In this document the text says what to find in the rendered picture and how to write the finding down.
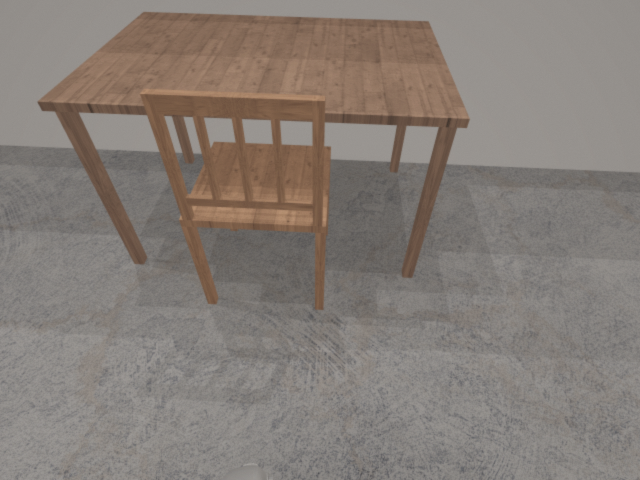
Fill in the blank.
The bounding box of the table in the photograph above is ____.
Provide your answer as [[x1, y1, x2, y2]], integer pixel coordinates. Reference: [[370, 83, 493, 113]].
[[37, 12, 470, 278]]

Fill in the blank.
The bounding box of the chair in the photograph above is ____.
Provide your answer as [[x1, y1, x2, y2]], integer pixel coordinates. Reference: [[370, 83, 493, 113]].
[[140, 89, 331, 310]]

